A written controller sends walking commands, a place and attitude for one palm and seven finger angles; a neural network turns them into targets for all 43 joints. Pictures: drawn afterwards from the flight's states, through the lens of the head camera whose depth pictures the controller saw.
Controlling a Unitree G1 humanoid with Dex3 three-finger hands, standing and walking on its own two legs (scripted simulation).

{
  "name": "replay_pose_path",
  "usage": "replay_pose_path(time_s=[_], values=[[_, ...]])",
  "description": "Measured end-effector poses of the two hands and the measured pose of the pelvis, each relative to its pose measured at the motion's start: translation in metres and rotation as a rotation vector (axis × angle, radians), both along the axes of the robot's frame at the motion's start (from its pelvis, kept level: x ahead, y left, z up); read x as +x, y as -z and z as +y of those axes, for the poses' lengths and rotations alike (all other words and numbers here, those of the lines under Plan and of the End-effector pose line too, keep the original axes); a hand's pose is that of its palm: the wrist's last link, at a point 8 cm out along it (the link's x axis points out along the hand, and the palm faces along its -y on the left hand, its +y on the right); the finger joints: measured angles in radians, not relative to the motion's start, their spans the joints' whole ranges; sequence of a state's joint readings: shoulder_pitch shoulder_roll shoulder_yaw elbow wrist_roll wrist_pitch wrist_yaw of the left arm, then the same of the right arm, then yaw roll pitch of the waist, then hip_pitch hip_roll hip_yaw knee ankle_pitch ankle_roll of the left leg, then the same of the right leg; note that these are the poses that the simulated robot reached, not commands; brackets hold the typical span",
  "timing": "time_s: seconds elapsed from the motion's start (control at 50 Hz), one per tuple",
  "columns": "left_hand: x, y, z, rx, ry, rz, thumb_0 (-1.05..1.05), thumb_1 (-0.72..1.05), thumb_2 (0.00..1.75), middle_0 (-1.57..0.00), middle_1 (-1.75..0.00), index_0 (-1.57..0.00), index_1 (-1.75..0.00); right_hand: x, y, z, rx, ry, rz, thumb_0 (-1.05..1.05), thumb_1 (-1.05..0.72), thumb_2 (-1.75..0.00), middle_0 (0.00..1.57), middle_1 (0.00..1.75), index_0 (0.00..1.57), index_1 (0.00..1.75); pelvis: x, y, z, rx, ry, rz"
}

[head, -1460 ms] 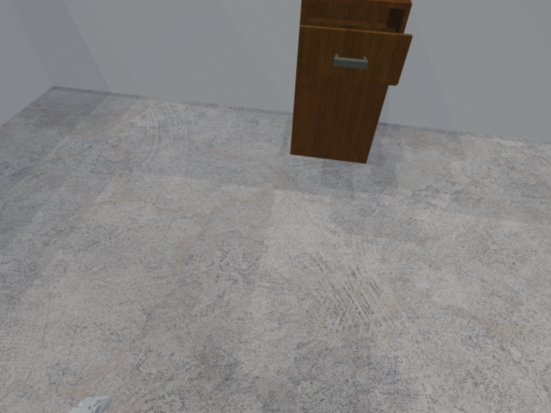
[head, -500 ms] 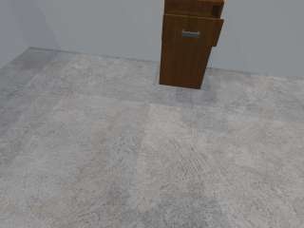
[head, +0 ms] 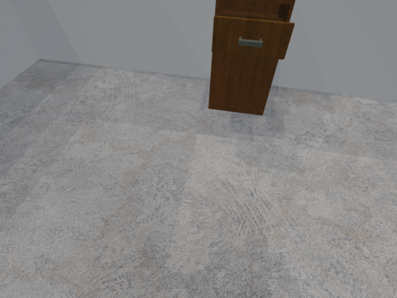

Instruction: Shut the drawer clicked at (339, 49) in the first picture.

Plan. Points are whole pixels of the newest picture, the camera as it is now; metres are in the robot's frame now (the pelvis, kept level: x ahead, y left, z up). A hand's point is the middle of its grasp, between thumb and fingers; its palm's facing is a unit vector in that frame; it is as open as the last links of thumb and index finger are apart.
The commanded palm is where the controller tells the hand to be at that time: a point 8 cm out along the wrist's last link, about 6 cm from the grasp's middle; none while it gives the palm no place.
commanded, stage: walk to a spot facing it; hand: left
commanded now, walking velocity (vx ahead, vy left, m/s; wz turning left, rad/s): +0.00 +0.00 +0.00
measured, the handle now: (250, 41) +1.31 -0.20 -0.05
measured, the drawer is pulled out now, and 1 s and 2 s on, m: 0.29 0.29 0.29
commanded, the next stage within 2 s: turn to face it in 1.88 s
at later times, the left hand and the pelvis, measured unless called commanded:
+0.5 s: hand out of the picture +0.12 +0.16 -0.19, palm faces -0.16 -0.96 -0.22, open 7.4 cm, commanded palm none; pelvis +0.07 -0.04 -0.03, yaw -11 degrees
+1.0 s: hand (153, 245) +0.30 +0.14 -0.21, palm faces -0.26 -0.95 -0.16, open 7.4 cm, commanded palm none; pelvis +0.29 -0.04 -0.03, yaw -21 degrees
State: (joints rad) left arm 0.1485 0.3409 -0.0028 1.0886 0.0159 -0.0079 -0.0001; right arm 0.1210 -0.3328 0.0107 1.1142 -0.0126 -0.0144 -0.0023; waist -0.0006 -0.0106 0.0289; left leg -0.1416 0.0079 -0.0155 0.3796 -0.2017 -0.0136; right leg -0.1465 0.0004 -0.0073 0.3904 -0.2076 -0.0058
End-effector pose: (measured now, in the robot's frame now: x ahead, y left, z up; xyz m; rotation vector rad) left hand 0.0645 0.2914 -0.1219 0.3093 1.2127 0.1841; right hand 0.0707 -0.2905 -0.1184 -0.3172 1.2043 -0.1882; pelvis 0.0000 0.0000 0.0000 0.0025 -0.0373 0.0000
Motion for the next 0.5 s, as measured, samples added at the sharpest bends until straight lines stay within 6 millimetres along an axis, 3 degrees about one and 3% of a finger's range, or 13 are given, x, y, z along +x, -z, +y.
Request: replay_pose_path(time_s=[0.2, 0.36, 0.42, 0.5], values=[[0.0, 0.006, -0.009, -0.015, -0.004, 0.019, 0.0, 0.9, 0.89, -0.2, -0.3, -0.2, -0.3, 0.0, 0.005, 0.005, 0.013, 0.015, 0.0, 0.01, -0.9, -0.9, 0.2, 0.3, 0.2, 0.3, 0.008, 0.003, -0.001, -0.001, 0.026, 0.002], [-0.005, 0.027, -0.04, -0.094, 0.024, 0.146, 0.0, 0.91, 0.89, -0.2, -0.3, -0.2, -0.3, -0.03, 0.027, 0.022, 0.082, 0.14, 0.049, 0.01, -0.9, -0.9, 0.2, 0.3, 0.2, 0.3, 0.036, 0.014, -0.008, 0.013, 0.117, 0.027], [0.012, 0.028, -0.059, -0.105, 0.061, 0.186, 0.01, 0.91, 0.89, -0.2, -0.3, -0.2, -0.3, -0.048, 0.034, 0.02, 0.107, 0.217, 0.087, 0.0, -0.9, -0.9, 0.2, 0.3, 0.2, 0.3, 0.051, 0.015, -0.019, 0.023, 0.16, 0.03], [0.054, 0.035, -0.085, -0.105, 0.109, 0.126, 0.01, 0.91, 0.89, -0.2, -0.3, -0.2, -0.3, -0.068, 0.051, 0.008, 0.13, 0.277, 0.188, 0.01, -0.9, -0.9, 0.2, 0.3, 0.2, 0.3, 0.072, 0.028, -0.04, 0.012, 0.188, 0.029]])
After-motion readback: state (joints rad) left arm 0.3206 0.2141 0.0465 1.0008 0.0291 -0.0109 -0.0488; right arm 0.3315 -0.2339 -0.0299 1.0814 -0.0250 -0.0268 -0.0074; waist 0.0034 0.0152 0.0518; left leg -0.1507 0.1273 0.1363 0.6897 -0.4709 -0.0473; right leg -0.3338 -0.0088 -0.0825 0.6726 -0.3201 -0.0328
